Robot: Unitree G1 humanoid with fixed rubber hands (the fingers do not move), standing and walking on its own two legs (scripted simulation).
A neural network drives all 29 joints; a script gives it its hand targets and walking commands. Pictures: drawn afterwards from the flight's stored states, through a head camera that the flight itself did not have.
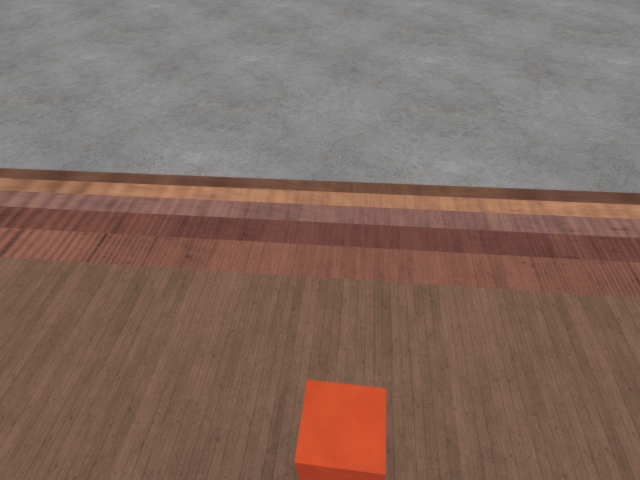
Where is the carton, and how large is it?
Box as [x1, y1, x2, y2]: [294, 380, 385, 479]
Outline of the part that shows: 307,380 294,461 299,479 383,479 385,474 385,388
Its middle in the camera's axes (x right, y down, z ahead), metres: +0.06 +0.53 +1.04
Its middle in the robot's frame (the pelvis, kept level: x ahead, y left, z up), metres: +0.39 -0.01 -0.65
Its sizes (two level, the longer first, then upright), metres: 0.210 0.200 0.250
